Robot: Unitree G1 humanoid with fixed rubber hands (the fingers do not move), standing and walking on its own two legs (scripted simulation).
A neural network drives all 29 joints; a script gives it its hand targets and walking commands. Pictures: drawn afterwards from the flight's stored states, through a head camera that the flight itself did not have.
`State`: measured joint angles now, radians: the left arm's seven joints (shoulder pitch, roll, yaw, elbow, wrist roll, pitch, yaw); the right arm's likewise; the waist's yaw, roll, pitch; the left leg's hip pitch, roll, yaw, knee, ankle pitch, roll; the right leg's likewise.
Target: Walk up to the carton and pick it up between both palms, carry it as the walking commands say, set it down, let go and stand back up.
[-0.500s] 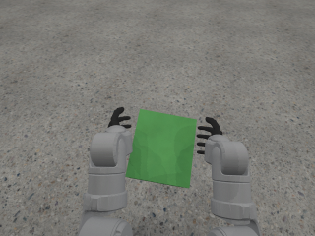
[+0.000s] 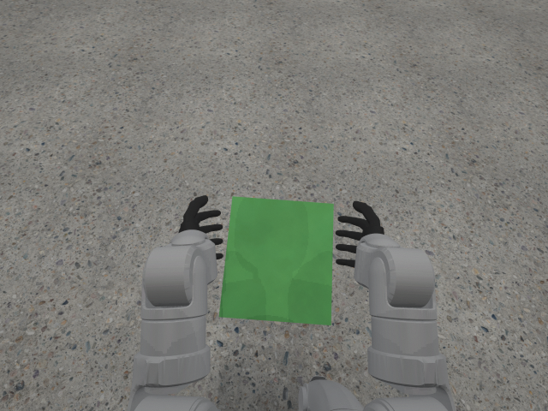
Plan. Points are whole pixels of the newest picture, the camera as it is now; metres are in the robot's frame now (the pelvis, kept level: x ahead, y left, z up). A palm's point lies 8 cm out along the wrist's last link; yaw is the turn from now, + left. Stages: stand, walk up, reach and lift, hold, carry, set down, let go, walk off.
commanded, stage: carry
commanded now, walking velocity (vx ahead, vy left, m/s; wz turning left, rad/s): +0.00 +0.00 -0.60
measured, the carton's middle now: (277, 263) +0.35 +0.02 -0.03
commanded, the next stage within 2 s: none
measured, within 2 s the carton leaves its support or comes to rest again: neither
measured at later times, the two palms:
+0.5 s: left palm (353, 291) +0.26 -0.08 +0.07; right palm out of the picture +0.16 -0.29 +0.07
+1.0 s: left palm (471, 393) +0.15 -0.18 +0.09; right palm out of the picture -0.01 -0.37 +0.07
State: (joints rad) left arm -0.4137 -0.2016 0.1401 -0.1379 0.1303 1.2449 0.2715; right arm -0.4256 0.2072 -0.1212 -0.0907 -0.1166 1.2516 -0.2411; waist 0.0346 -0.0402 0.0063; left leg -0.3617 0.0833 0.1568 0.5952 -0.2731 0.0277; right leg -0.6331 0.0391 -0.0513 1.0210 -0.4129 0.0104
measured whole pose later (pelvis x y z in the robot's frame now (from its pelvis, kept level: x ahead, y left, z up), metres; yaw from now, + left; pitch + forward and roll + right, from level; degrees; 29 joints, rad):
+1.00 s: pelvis -0.17 -0.08 -0.01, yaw -36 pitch +4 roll -1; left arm -0.48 -0.23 0.11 -0.01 0.13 1.22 0.29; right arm -0.39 0.19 -0.16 -0.09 -0.14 1.26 -0.29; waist 0.01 0.03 -0.05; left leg -0.57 0.19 0.10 0.98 -0.55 -0.10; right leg -0.43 -0.01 -0.09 0.64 -0.26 -0.02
